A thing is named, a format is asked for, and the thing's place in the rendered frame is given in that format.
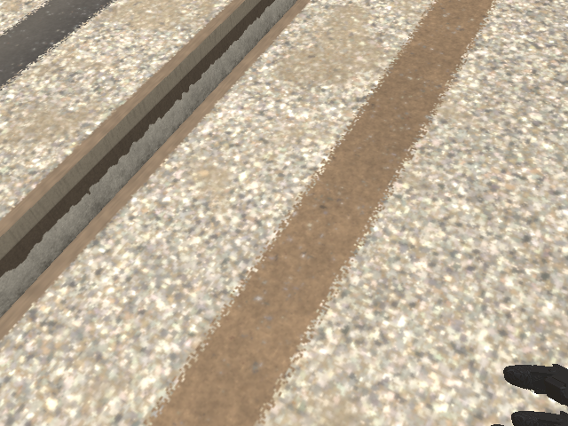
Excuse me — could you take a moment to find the right robot hand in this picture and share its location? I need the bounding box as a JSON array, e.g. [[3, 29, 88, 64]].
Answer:
[[491, 364, 568, 426]]

